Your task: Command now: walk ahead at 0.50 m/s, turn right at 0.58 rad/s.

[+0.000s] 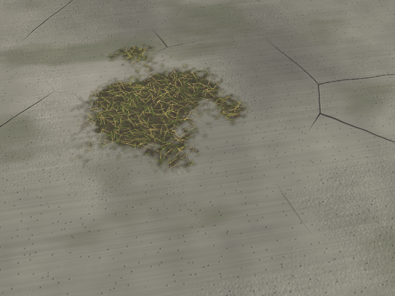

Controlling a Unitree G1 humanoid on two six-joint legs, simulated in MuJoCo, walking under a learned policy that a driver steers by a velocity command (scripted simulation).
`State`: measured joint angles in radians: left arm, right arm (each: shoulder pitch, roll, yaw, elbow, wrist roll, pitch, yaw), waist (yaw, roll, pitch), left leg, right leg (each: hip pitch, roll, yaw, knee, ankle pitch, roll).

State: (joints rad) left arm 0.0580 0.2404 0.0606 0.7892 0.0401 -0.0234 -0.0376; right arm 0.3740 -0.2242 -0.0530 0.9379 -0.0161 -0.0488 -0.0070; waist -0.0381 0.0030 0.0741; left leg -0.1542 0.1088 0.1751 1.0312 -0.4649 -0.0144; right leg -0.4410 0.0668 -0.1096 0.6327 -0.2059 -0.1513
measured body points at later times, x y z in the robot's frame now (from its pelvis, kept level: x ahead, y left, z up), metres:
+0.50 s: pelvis +0.25 +0.01 +0.01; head +0.29 +0.00 +0.45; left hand +0.31 +0.28 -0.13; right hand +0.38 -0.26 -0.10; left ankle +0.38 +0.07 -0.72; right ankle +0.08 -0.05 -0.68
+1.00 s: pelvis +0.29 -0.01 +0.03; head +0.29 -0.02 +0.48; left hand +0.38 +0.22 -0.12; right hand +0.29 -0.26 -0.12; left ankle +0.38 +0.07 -0.72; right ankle +0.25 -0.12 -0.72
